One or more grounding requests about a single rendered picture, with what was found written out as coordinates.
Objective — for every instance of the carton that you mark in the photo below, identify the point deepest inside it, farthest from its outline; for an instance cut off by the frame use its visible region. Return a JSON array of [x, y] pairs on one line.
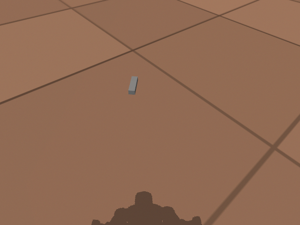
[[133, 85]]

